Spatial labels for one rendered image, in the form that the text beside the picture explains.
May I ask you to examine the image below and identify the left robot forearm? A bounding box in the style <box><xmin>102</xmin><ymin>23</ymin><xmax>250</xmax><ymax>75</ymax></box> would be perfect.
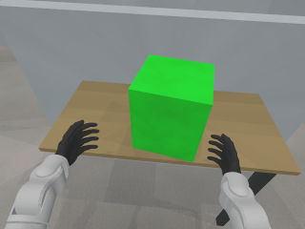
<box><xmin>4</xmin><ymin>155</ymin><xmax>71</xmax><ymax>229</ymax></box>

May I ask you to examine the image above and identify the table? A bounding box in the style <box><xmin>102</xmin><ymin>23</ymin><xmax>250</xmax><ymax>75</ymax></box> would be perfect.
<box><xmin>38</xmin><ymin>80</ymin><xmax>301</xmax><ymax>226</ymax></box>

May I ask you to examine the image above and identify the right robot hand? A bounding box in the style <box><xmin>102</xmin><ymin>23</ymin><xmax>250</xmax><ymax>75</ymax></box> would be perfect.
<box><xmin>207</xmin><ymin>134</ymin><xmax>241</xmax><ymax>176</ymax></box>

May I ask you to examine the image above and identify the carton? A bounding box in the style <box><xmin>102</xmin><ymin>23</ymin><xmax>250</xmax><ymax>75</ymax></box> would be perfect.
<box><xmin>128</xmin><ymin>54</ymin><xmax>214</xmax><ymax>162</ymax></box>

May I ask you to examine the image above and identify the left robot hand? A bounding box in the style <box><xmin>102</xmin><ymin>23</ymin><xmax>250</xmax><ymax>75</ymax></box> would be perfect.
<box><xmin>55</xmin><ymin>119</ymin><xmax>100</xmax><ymax>166</ymax></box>

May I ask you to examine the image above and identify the right robot forearm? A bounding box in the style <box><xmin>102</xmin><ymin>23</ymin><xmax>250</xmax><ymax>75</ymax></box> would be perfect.
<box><xmin>219</xmin><ymin>172</ymin><xmax>272</xmax><ymax>229</ymax></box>

